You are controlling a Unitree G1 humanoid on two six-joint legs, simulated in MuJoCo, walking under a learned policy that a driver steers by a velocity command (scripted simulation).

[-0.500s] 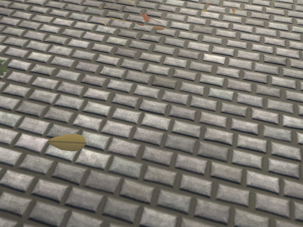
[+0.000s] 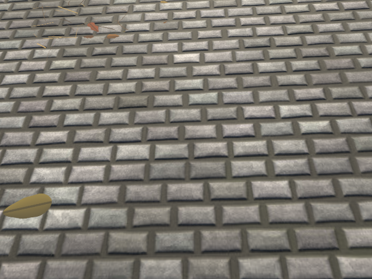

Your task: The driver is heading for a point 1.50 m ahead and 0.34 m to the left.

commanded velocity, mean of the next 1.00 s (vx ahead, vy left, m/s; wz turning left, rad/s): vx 0.32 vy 0.00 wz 0.36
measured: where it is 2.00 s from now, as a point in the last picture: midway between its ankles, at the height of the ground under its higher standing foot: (154, 168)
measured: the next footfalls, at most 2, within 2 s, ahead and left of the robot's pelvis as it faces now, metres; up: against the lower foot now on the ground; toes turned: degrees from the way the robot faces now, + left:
left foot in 0.22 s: +0.03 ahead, +0.13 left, +0.00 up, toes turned +4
right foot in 0.58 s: +0.26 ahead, -0.09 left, +0.00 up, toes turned +18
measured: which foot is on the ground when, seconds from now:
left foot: up 0.00-0.20, down 0.22-0.58, up 0.60-1.00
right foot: down 0.00-0.26, up 0.28-0.56, down 0.58-1.00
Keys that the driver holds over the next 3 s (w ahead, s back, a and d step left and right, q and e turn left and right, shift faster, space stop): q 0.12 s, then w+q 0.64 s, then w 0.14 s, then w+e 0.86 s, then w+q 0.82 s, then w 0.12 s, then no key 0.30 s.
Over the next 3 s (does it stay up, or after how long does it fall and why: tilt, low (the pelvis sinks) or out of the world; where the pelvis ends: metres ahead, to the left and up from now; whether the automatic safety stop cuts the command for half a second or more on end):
stays up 1.37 0.30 0.00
